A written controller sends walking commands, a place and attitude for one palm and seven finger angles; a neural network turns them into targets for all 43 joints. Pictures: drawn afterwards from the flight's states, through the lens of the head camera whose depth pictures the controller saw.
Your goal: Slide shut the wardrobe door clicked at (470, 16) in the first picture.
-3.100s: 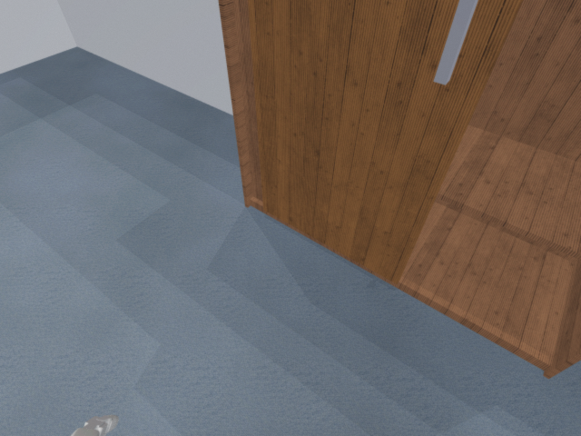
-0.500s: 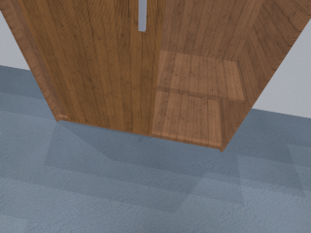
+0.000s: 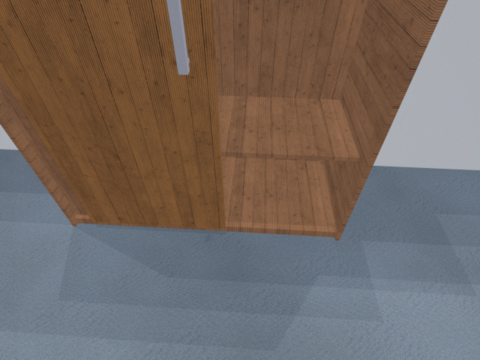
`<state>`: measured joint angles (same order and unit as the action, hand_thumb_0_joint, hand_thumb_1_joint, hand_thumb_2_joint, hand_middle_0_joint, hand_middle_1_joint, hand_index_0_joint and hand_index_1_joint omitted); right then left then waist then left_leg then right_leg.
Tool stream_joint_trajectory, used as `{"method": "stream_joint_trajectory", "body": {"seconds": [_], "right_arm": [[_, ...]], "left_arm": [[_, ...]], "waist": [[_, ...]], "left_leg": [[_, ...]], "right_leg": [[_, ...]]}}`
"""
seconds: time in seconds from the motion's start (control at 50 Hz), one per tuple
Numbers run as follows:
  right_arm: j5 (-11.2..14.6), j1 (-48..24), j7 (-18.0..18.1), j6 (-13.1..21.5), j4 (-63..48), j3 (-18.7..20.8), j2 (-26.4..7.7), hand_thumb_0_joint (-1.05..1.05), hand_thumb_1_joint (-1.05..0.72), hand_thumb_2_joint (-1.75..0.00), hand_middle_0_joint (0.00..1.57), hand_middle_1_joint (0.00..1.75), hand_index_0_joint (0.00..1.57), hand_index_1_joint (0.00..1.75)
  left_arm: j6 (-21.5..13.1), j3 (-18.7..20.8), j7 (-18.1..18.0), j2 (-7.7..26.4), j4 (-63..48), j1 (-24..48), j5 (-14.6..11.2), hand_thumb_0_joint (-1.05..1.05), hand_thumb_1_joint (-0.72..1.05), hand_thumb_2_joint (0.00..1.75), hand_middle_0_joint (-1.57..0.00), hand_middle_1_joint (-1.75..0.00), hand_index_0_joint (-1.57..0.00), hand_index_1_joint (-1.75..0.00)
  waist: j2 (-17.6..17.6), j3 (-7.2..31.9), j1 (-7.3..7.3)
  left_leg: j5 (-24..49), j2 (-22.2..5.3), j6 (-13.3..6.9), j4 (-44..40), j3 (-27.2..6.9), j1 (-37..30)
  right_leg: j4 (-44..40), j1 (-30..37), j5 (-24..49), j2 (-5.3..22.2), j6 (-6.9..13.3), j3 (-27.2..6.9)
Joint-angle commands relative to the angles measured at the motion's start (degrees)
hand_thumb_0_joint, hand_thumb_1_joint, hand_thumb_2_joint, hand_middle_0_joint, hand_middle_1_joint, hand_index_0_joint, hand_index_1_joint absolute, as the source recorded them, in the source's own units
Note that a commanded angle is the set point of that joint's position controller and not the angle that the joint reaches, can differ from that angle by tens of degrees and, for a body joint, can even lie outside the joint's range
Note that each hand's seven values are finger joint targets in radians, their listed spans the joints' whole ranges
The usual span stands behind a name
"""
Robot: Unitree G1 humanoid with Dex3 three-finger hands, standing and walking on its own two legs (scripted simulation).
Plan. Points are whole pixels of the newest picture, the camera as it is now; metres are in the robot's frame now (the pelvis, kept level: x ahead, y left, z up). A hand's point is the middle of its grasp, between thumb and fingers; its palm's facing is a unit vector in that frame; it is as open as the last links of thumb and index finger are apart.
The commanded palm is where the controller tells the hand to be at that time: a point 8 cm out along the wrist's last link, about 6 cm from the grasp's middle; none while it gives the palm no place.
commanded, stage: take the last steps up to it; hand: left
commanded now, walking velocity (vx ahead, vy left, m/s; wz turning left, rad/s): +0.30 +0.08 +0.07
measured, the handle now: (180, 32) +0.82 +0.20 +0.21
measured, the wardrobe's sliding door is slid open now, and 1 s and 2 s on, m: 0.55 0.55 0.55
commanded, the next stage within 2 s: come to a stop and stand still in 0.64 s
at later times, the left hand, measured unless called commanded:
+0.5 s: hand (119, 313) +0.25 +0.28 -0.17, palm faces +0.06 -0.98 -0.19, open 7.4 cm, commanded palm none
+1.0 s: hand (144, 268) +0.36 +0.26 -0.18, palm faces +0.09 -0.98 -0.20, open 7.3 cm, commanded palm none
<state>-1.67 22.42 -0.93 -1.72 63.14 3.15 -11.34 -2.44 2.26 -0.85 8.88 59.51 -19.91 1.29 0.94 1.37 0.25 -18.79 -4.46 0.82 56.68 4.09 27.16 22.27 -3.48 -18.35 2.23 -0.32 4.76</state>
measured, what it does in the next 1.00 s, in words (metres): walks ahead: left foot, then right foot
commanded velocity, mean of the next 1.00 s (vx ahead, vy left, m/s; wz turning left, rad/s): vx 0.08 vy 0.02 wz -0.02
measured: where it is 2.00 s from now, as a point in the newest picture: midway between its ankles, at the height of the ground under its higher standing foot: outside the picture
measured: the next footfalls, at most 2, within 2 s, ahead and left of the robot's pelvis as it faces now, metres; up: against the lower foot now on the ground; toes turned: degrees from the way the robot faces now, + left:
left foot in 0.22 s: +0.20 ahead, +0.19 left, +0.00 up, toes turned +10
right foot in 0.64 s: +0.38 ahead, -0.03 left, +0.00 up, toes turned -8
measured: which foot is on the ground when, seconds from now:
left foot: up 0.00-0.20, down 0.22-0.66, up 0.68-1.00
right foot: down 0.00-0.22, up 0.24-0.62, down 0.64-1.00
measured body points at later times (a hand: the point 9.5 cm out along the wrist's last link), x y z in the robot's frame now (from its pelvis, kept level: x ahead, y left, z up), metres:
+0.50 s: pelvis +0.19 +0.09 +0.00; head +0.20 +0.09 +0.45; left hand +0.25 +0.33 -0.15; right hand +0.20 -0.13 -0.16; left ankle +0.16 +0.19 -0.74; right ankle +0.24 -0.02 -0.69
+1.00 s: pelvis +0.36 +0.09 -0.01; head +0.40 +0.09 +0.44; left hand +0.36 +0.31 -0.16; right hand +0.42 -0.15 -0.16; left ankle +0.40 +0.20 -0.72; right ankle +0.34 -0.02 -0.74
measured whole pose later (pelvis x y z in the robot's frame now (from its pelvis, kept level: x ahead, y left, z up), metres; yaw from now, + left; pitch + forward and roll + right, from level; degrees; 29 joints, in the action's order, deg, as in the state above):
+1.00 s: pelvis +0.36 +0.09 -0.01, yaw +1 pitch +0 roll -1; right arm -0.5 10.0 1.4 -2.2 58.8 3.0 -10.6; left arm 0.6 2.4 -2.1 7.9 59.4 -15.1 1.3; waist 0.8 -4.8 -1.5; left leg -17.6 -2.6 1.8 40.0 3.3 23.3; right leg 27.8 -11.5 -16.5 1.8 1.2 9.1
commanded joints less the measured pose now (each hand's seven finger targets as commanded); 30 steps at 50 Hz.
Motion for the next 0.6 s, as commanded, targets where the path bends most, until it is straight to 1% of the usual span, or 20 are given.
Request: {"method": "stream_joint_trajectory", "body": {"seconds": [0.0,0.06,0.12,0.14,0.16,0.18,0.2,0.22,0.24,0.26,0.28,0.32,0.36,0.38,0.4,0.46,0.5,0.54,0.56,0.58], "right_arm": [[0.3,-5.7,-1.1,1.9,-6.9,0.7,-1.5,0.00,-0.90,-0.90,0.20,0.30,0.20,0.30],[0.6,-8.5,-1.6,2.5,-8.5,0.6,-1.2,0.00,-0.90,-0.90,0.20,0.30,0.20,0.30],[0.7,-8.9,-1.9,3.4,-9.2,0.5,-1.5,0.00,-0.90,-0.90,0.20,0.30,0.20,0.30],[0.5,-7.0,-1.6,3.8,-8.5,0.7,-2.0,0.00,-0.90,-0.90,0.20,0.30,0.20,0.30],[0.3,-0.7,-1.2,4.2,-6.5,1.0,-3.3,0.00,-0.90,-0.90,0.20,0.30,0.20,0.30],[-0.2,7.9,-0.4,4.5,-3.9,1.8,-7.4,0.00,-0.90,-0.90,0.20,0.30,0.20,0.30],[-0.9,14.1,0.5,5.0,-2.4,3.5,-14.3,0.00,-0.90,-0.90,0.20,0.30,0.20,0.30],[-0.1,16.3,1.4,4.7,-1.6,3.4,-16.3,0.00,-0.90,-0.90,0.20,0.30,0.20,0.30],[0.2,11.4,2.0,4.5,-2.1,3.0,-14.8,0.00,-0.90,-0.90,0.20,0.30,0.20,0.30],[0.4,6.7,2.2,5.0,-2.9,2.4,-11.6,0.00,-0.90,-0.90,0.20,0.30,0.20,0.30],[0.4,2.7,2.3,5.6,-4.0,1.4,-8.5,0.00,-0.90,-0.90,0.20,0.30,0.20,0.30],[0.0,-0.9,2.3,6.4,-4.2,0.2,-4.8,0.00,-0.90,-0.90,0.20,0.30,0.20,0.30],[0.3,-2.4,2.4,6.7,-3.7,-0.2,-3.9,0.00,-0.90,-0.90,0.20,0.30,0.20,0.30],[0.4,-2.6,2.4,6.7,-3.5,0.0,-3.5,0.00,-0.90,-0.90,0.20,0.30,0.20,0.30],[0.4,-3.2,2.3,6.7,-3.6,0.0,-4.3,0.00,-0.90,-0.90,0.20,0.30,0.20,0.30],[0.2,-3.0,2.1,6.3,-3.4,0.5,-4.5,0.00,-0.90,-0.90,0.20,0.30,0.20,0.30],[0.1,-2.0,2.0,6.0,-2.8,0.7,-4.9,0.00,-0.90,-0.90,0.20,0.30,0.20,0.30],[0.0,-1.9,2.0,5.6,-2.4,0.9,-5.3,0.00,-0.90,-0.90,0.20,0.30,0.20,0.30],[0.0,-1.9,2.0,5.4,-2.3,0.9,-5.2,0.00,-0.90,-0.90,0.20,0.30,0.20,0.30],[0.2,-1.8,1.9,5.3,-2.1,0.7,-4.6,0.00,-0.90,-0.90,0.20,0.30,0.20,0.30]], "left_arm": [[-1.7,1.6,-0.3,8.9,-0.1,-2.2,0.3,0.00,0.90,0.90,-0.20,-0.30,-0.20,-0.30],[-1.9,1.8,-0.3,9.7,1.1,-3.0,0.5,0.00,0.90,0.90,-0.20,-0.30,-0.20,-0.30],[-1.7,2.5,-0.3,11.4,1.7,-2.6,0.9,0.00,0.90,0.90,-0.20,-0.30,-0.20,-0.30],[-1.5,2.6,-0.4,11.4,2.0,-2.8,0.8,0.00,0.90,0.90,-0.20,-0.30,-0.20,-0.30],[-1.3,2.7,-0.3,11.5,2.2,-2.5,0.6,0.00,0.90,0.90,-0.20,-0.30,-0.20,-0.30],[-1.1,2.3,0.0,9.3,2.4,-4.2,0.4,0.00,0.90,0.90,-0.20,-0.30,-0.20,-0.30],[-0.6,2.0,0.6,5.7,1.5,-7.6,-0.6,0.00,0.90,0.90,-0.20,-0.30,-0.20,-0.30],[-0.7,1.6,0.8,4.8,-0.9,-4.2,-0.6,0.00,0.90,0.90,-0.20,-0.30,-0.20,-0.30],[-0.8,1.6,0.7,4.8,-1.6,-1.7,-0.7,0.00,0.90,0.90,-0.20,-0.30,-0.20,-0.30],[-1.1,1.5,0.9,4.7,-1.6,1.2,-0.7,0.00,0.90,0.90,-0.20,-0.30,-0.20,-0.30],[-1.2,1.6,1.5,4.6,-1.2,2.7,-0.6,0.00,0.90,0.90,-0.20,-0.30,-0.20,-0.30],[-0.3,1.6,1.7,3.3,-0.2,1.7,0.2,0.00,0.90,0.90,-0.20,-0.30,-0.20,-0.30],[0.8,1.4,1.8,1.7,-0.1,-0.3,0.3,0.00,0.90,0.90,-0.20,-0.30,-0.20,-0.30],[1.1,1.5,1.9,1.5,-0.4,-0.3,0.2,0.00,0.90,0.90,-0.20,-0.30,-0.20,-0.30],[1.4,1.4,1.9,1.5,-0.9,0.2,0.2,0.00,0.90,0.90,-0.20,-0.30,-0.20,-0.30],[1.6,1.4,2.0,1.9,-3.0,4.6,0.2,0.00,0.90,0.90,-0.20,-0.30,-0.20,-0.30],[1.2,1.5,2.0,2.2,-4.2,7.0,0.3,0.00,0.90,0.90,-0.20,-0.30,-0.20,-0.30],[0.9,1.6,1.9,2.2,-4.6,7.3,0.4,0.00,0.90,0.90,-0.20,-0.30,-0.20,-0.30],[0.8,1.8,1.8,2.4,-4.2,6.2,0.4,0.00,0.90,0.90,-0.20,-0.30,-0.20,-0.30],[0.4,2.3,1.7,3.9,-3.4,2.9,0.5,0.00,0.90,0.90,-0.20,-0.30,-0.20,-0.30]], "waist": [[-9.1,-12.6,0.16],[-9.3,-11.9,-0.25],[-10.4,-10.0,-0.19],[-8.7,-8.5,0.80],[-6.2,-5.0,3.68],[2.9,1.1,6.47],[20.6,7.7,7.29],[23.2,8.8,7.74],[16.6,6.4,6.45],[12.3,3.9,5.47],[5.1,1.0,4.03],[3.9,-3.2,1.37],[5.4,-4.0,-0.52],[4.7,-4.2,-1.01],[5.5,-5.1,-1.47],[5.1,-7.3,-0.68],[3.8,-7.7,-0.09],[3.0,-7.8,-0.36],[1.4,-7.3,-0.97],[-2.0,-6.1,-2.58]], "left_leg": [[7.1,-3.2,1.2,-2.0,-0.2,8.4],[8.4,-2.9,0.7,-10.3,1.2,4.6],[5.7,-1.7,-0.3,-16.3,2.6,-0.9],[5.2,-0.6,-0.7,-19.4,3.4,-5.8],[7.0,1.3,-1.1,-23.2,4.4,-15.1],[5.7,1.0,-1.7,-25.3,2.8,-26.4],[3.4,-13.7,-5.5,-32.4,-18.5,-36.2],[2.8,-19.5,-9.3,-41.7,-31.8,-37.0],[1.7,-20.3,-10.7,-42.6,-29.5,-34.8],[5.3,-19.2,-11.2,-41.5,-25.2,-30.5],[7.0,-17.8,-11.1,-41.4,-20.5,-25.1],[11.8,-14.4,-8.8,-42.7,-11.6,-14.7],[13.8,-12.2,-8.8,-44.3,-6.8,-12.1],[14.4,-11.6,-9.3,-45.1,-6.2,-12.3],[13.5,-11.6,-9.7,-46.0,-5.0,-12.0],[10.0,-11.8,-10.5,-46.9,-3.9,-13.0],[11.6,-12.2,-10.6,-45.4,-3.9,-14.7],[11.8,-12.1,-9.9,-42.8,-3.4,-15.2],[11.3,-11.5,-9.2,-40.4,-2.8,-14.0],[10.5,-9.6,-8.2,-35.8,-1.8,-11.0]], "right_leg": [[-15.5,-7.8,1.6,14.9,7.2,-7.7],[-13.7,-7.8,4.5,14.3,6.3,-5.1],[-9.5,-6.1,7.9,14.8,5.7,-3.7],[-5.3,-6.5,11.0,14.4,5.3,-2.9],[3.3,-8.1,15.0,12.3,4.2,-0.2],[17.4,-10.8,15.3,8.6,2.9,2.6],[36.8,-23.0,-5.5,-0.2,0.3,5.9],[49.7,-30.4,-16.6,-3.1,0.8,-0.4],[55.7,-33.0,-13.0,0.5,2.0,-4.3],[57.7,-35.4,-7.7,3.2,2.2,-4.0],[56.3,-34.4,-4.0,5.0,1.7,-4.2],[49.5,-28.6,-1.3,6.1,0.9,-4.0],[42.9,-25.6,0.1,5.7,0.3,-2.7],[39.7,-25.0,1.3,5.6,0.3,-2.3],[36.6,-25.2,2.1,5.8,-0.1,-2.0],[25.5,-23.9,3.6,5.5,-0.4,-0.8],[20.4,-22.4,4.0,4.5,-0.1,0.0],[15.9,-19.0,5.2,3.1,0.1,1.3],[13.2,-15.0,6.9,2.2,0.3,2.0],[9.3,-8.1,8.6,1.1,1.0,2.2]]}}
